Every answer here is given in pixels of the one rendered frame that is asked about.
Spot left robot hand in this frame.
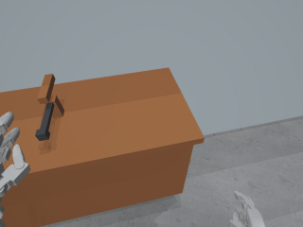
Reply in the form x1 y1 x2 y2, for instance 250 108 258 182
0 112 31 202

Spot counter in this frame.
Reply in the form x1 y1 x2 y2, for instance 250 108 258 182
0 67 205 227

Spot tap lever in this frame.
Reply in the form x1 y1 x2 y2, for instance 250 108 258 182
35 102 54 141

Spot right robot hand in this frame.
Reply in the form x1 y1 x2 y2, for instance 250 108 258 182
229 191 267 227

